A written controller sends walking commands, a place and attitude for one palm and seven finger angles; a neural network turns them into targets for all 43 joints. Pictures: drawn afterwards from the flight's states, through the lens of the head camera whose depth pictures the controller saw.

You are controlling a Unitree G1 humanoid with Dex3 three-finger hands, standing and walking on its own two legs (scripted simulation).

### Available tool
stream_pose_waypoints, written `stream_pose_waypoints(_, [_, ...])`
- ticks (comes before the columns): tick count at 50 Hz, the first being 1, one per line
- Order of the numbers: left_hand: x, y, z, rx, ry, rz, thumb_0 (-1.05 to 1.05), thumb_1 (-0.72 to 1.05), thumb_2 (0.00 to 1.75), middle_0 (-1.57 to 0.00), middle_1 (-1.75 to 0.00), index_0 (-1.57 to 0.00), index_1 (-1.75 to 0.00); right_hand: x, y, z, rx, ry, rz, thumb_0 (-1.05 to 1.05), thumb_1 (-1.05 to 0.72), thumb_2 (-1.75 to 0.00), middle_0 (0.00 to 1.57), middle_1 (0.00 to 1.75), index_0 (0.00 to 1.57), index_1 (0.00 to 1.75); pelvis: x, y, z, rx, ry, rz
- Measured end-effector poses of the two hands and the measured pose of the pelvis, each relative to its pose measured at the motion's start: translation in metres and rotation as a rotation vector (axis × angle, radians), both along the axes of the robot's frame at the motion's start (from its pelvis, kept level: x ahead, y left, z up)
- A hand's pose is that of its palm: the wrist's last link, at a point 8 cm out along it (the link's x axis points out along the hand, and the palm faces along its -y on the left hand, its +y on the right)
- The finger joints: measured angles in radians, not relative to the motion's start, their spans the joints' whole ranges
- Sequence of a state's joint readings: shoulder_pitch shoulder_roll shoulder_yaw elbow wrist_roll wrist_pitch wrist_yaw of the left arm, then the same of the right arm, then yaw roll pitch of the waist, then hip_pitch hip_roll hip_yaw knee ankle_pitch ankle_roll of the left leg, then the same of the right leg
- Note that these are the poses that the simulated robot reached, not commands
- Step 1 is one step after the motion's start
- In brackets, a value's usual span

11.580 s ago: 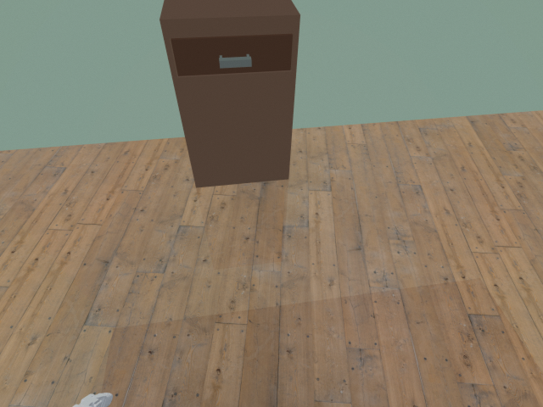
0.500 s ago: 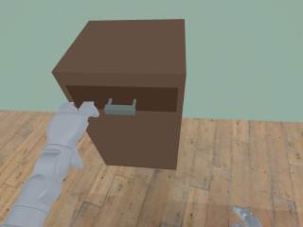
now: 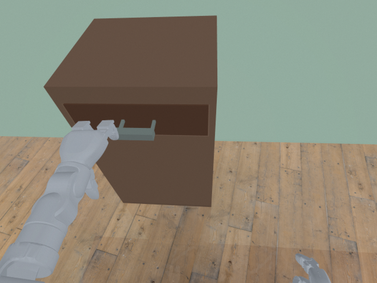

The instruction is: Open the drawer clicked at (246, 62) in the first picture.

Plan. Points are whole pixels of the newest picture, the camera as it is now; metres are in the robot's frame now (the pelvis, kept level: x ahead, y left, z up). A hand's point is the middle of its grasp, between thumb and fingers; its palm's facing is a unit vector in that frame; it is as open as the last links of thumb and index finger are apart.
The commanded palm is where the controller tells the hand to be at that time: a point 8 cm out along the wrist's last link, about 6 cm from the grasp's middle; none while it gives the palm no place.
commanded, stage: move the hooked fingers above the handle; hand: left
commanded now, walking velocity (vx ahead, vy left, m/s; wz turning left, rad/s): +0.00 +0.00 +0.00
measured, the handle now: (136, 128) +0.55 +0.24 -0.07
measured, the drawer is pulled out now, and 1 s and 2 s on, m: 0.00 0.00 0.00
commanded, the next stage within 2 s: none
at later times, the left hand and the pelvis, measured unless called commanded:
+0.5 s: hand (108, 148) +0.41 +0.25 +0.02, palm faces -0.08 -0.01 -1.00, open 13.8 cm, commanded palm +0.40 +0.25 +0.08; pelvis +0.01 +0.02 -0.01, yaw -1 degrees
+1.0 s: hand (132, 133) +0.48 +0.22 -0.01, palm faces -0.08 -0.02 -1.00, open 13.8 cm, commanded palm +0.47 +0.23 +0.05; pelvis +0.00 +0.03 -0.03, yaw -1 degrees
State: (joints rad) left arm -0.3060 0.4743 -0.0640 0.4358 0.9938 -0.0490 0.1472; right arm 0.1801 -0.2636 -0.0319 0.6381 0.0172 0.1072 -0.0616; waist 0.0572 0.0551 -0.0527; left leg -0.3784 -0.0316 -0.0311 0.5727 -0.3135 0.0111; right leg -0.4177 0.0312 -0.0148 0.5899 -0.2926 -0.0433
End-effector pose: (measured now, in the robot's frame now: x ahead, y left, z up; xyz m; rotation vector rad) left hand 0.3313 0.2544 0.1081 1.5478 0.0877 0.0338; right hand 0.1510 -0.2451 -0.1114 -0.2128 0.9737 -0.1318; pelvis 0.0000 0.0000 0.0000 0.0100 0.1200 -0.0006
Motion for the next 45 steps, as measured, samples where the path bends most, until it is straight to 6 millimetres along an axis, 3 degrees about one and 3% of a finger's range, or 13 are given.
stream_pose_waypoints(9, [0.027, -0.022, -0.013, -0.019, -0.021, -0.096, 0.00, -0.48, 0.30, -0.32, -1.20, -0.32, -1.20, -0.029, -0.004, -0.012, -0.005, 0.087, -0.069, 0.01, -0.90, -0.90, 0.20, 0.30, 0.20, 0.29, 0.006, 0.008, -0.005, -0.001, 0.041, -0.012])
stream_pose_waypoints(16, [0.046, -0.010, -0.015, 0.007, -0.055, -0.032, 0.00, -0.48, 0.30, -0.32, -1.20, -0.32, -1.20, -0.047, 0.002, -0.018, 0.014, 0.127, -0.110, 0.01, -0.90, -0.90, 0.20, 0.30, 0.20, 0.29, 0.008, 0.014, -0.007, -0.003, 0.066, -0.026])
stream_pose_waypoints(23, [0.055, 0.003, -0.029, 0.019, 0.032, 0.007, 0.00, -0.48, 0.30, -0.32, -1.20, -0.32, -1.20, -0.057, 0.007, -0.017, 0.004, 0.155, -0.119, 0.01, -0.90, -0.90, 0.20, 0.30, 0.20, 0.29, 0.008, 0.020, -0.007, -0.010, 0.076, -0.018])
stream_pose_waypoints(32, [0.081, -0.019, -0.034, -0.006, -0.019, -0.126, 0.00, -0.49, 0.30, -0.32, -1.20, -0.32, -1.20, -0.072, 0.007, -0.020, -0.034, 0.182, -0.127, 0.01, -0.90, -0.90, 0.20, 0.30, 0.20, 0.29, 0.003, 0.027, -0.015, -0.018, 0.114, -0.010])
stream_pose_waypoints(40, [0.109, -0.003, -0.043, 0.046, -0.014, -0.005, 0.00, -0.48, 0.30, -0.32, -1.20, -0.32, -1.20, -0.106, 0.009, -0.029, -0.020, 0.261, -0.168, 0.01, -0.90, -0.90, 0.20, 0.30, 0.20, 0.29, 0.000, 0.031, -0.021, -0.023, 0.171, -0.024])
stream_pose_waypoints(45, [0.117, -0.010, -0.054, 0.036, 0.066, -0.018, 0.00, -0.48, 0.30, -0.32, -1.20, -0.32, -1.20, -0.133, 0.011, -0.031, -0.021, 0.332, -0.199, 0.01, -0.90, -0.90, 0.21, 0.30, 0.20, 0.29, 0.002, 0.032, -0.021, -0.027, 0.181, -0.023])
